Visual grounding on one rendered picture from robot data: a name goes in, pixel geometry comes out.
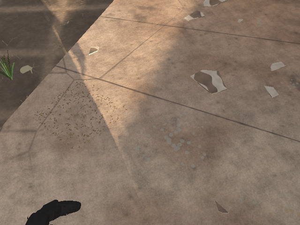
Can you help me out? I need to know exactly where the left robot hand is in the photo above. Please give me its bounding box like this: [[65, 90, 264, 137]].
[[25, 200, 81, 225]]

